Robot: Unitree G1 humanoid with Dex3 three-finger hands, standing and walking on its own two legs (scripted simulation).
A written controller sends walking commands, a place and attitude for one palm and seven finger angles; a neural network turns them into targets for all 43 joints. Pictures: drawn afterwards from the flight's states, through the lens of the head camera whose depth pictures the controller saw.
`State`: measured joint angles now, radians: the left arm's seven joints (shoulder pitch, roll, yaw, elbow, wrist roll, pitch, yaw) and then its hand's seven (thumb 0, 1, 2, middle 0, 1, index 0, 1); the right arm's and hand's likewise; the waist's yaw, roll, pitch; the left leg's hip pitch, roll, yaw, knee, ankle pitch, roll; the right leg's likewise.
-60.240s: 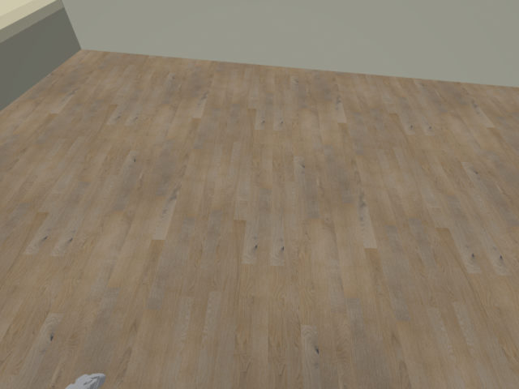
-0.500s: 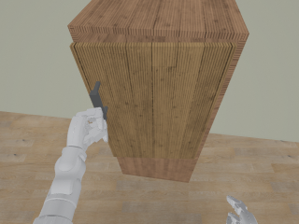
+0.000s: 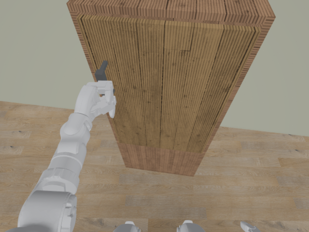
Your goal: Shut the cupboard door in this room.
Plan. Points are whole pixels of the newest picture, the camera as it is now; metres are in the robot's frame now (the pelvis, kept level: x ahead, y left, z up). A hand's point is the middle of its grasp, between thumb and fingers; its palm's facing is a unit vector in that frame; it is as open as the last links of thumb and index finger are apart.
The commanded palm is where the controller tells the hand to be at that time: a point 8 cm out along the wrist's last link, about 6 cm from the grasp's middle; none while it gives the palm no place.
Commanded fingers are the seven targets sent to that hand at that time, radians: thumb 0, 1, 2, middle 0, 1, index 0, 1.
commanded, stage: push the door shut along its arc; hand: left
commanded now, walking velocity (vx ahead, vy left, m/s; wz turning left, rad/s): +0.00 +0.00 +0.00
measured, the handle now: (106, 84) +0.49 +0.15 +0.09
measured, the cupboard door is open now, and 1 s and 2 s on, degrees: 0 0 0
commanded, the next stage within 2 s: pull the fist back off the door in 0.22 s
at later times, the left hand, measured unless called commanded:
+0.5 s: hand (114, 101) +0.42 +0.11 +0.09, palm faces +0.00 -1.00 -0.01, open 3.4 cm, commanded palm +0.43 +0.14 +0.09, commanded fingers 0.00 0.90 0.90 -1.30 -1.50 -1.30 -1.50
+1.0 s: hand (121, 112) +0.40 +0.10 +0.08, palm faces -0.04 -1.00 +0.00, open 3.1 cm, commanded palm +0.35 +0.15 +0.09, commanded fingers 0.00 0.90 0.90 -1.30 -1.50 -1.30 -1.50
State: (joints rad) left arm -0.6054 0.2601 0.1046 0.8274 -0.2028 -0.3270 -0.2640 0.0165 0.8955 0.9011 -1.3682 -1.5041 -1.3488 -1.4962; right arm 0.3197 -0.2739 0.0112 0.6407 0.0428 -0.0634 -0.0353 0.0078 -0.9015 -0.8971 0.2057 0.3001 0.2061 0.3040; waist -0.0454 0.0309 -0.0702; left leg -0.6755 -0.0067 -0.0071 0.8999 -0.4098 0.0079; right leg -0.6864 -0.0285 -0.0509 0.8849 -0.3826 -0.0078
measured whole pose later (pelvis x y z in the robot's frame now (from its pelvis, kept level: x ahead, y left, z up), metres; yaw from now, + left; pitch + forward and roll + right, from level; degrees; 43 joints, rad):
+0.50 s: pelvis -0.04 +0.00 -0.02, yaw +2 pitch +13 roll -1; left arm -0.85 0.21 0.07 1.03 -0.16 -0.34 0.02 0.02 0.89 0.90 -1.48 -1.50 -1.45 -1.50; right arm 0.30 -0.27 0.04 0.69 0.02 -0.12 -0.03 0.01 -0.90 -0.90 0.21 0.30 0.21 0.30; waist -0.07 0.01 -0.08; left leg -0.84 -0.03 -0.04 0.98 -0.36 0.01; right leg -0.83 -0.04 -0.07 0.95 -0.34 0.00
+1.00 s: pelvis -0.01 +0.00 +0.00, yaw -3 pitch +10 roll +0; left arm -0.40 0.16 0.14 0.61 -0.15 -0.34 -0.02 0.02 0.89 0.90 -1.31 -1.50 -1.30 -1.50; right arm 0.35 -0.26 0.01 0.58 0.03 -0.05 0.00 0.01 -0.90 -0.90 0.21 0.30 0.21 0.30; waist -0.07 0.03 -0.08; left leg -0.64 0.01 0.04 0.86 -0.39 0.01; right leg -0.68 0.01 0.01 0.86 -0.35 -0.01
